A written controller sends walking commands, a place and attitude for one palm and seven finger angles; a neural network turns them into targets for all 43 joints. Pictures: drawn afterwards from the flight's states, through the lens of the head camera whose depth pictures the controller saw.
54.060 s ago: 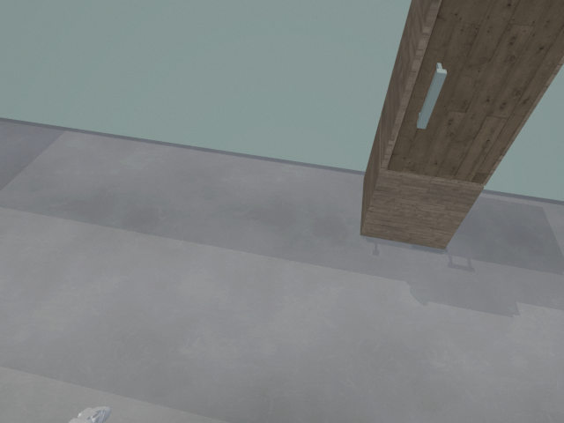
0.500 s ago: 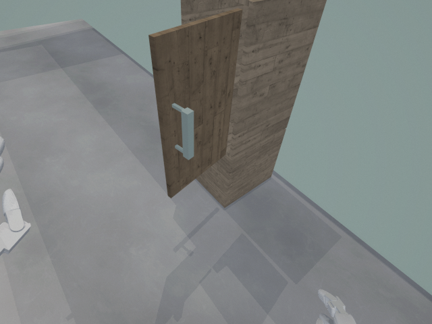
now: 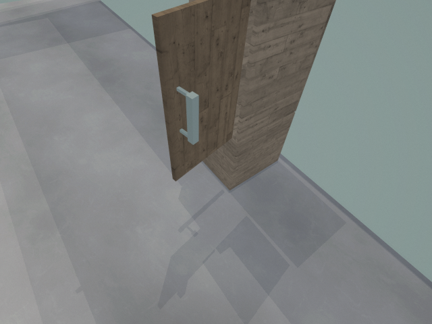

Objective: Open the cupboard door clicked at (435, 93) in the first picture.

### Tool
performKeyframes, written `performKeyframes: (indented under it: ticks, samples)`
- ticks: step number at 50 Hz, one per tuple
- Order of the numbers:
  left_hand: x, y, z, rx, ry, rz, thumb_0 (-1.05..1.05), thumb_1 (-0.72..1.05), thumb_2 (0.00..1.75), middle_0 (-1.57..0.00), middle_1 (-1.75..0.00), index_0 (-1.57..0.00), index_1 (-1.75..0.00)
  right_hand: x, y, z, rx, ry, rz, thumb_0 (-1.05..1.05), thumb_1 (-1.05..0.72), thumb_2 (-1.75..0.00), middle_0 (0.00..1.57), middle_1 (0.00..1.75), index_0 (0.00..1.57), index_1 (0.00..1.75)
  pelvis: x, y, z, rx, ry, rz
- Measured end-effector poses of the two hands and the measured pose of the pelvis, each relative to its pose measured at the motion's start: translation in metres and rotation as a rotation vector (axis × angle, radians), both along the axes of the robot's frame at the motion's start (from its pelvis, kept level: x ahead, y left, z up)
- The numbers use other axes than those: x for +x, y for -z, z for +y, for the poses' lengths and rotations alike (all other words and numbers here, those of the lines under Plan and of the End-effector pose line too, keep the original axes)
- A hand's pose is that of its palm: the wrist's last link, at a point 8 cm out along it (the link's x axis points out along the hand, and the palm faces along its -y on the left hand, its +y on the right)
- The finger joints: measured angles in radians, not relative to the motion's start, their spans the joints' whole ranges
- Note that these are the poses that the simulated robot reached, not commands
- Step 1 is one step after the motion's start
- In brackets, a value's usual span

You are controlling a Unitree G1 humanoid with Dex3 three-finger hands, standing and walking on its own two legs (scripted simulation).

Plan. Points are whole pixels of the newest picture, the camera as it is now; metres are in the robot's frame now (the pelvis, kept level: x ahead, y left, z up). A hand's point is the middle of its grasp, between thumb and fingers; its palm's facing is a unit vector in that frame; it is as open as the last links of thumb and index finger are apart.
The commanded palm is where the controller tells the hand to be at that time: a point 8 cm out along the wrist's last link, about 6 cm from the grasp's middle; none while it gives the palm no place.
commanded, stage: let the arm hang, fingers relaxed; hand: left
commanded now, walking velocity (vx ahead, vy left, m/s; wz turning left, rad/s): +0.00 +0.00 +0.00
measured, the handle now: (187, 116) +0.66 +0.13 -0.03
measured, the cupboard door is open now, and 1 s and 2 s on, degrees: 100 100 100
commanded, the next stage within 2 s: look to check the result in 0.66 s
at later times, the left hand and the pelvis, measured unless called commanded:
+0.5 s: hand out of the picture +0.04 +0.20 -0.16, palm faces +0.00 -0.97 -0.26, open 7.4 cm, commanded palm none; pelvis -0.01 +0.00 +0.00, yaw -1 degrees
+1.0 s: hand out of the picture +0.05 +0.22 -0.16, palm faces -0.01 -0.95 -0.31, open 7.4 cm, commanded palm none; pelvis +0.01 -0.01 +0.01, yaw -1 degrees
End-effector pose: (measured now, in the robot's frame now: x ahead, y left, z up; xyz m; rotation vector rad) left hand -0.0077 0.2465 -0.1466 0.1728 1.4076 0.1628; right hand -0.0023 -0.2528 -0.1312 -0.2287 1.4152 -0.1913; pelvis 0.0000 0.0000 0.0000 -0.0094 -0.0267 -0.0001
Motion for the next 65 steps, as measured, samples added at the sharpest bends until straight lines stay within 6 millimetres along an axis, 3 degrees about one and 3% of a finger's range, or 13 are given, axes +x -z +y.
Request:
performKeyframes:
  ticks: [4,9,18,29,50,65]
  samples:
    - [-0.026,-0.007,0.011,0.037,-0.012,0.077,-0.01,0.95,0.9,-0.2,-0.3,-0.2,-0.3,-0.021,0.006,0.007,0.026,0.023,0.052,0.01,-0.91,-0.9,0.2,0.3,0.19,0.29,-0.002,-0.001,0.0,0.0,0.002,-0.004]
    - [-0.032,-0.014,0.018,0.067,-0.013,0.092,0.0,0.92,0.9,-0.2,-0.3,-0.2,-0.3,-0.029,0.013,0.017,0.065,0.037,0.061,0.01,-0.91,-0.9,0.2,0.3,0.19,0.29,-0.005,-0.001,0.001,0.003,0.005,-0.007]
    - [0.008,-0.015,0.012,0.066,0.014,-0.028,0.0,0.91,0.9,-0.2,-0.3,-0.19,-0.3,-0.012,0.019,0.025,0.095,0.037,-0.008,0.0,-0.91,-0.9,0.2,0.3,0.2,0.3,-0.007,-0.001,0.001,0.008,0.009,-0.013]
    - [0.056,-0.016,-0.001,0.04,0.051,-0.145,0.0,0.91,0.9,-0.2,-0.3,-0.2,-0.3,0.013,0.013,0.01,0.064,0.026,-0.078,0.0,-0.91,-0.9,0.2,0.3,0.2,0.3,-0.004,-0.002,-0.002,0.012,0.011,-0.015]
    - [0.056,-0.024,0.016,0.099,0.046,-0.088,0.0,0.91,0.9,-0.2,-0.3,-0.2,-0.3,0.037,0.005,-0.022,0.014,-0.001,-0.066,0.0,-0.91,-0.9,0.2,0.3,0.2,0.3,0.008,-0.005,-0.011,0.01,0.009,-0.009]
    - [0.079,-0.028,0.013,0.104,0.058,-0.12,0.0,0.91,0.9,-0.2,-0.3,-0.2,-0.3,0.065,0.002,-0.031,0.007,-0.02,-0.106,0.0,-0.9,-0.9,0.2,0.3,0.2,0.3,0.018,-0.006,-0.015,0.013,0.009,-0.005]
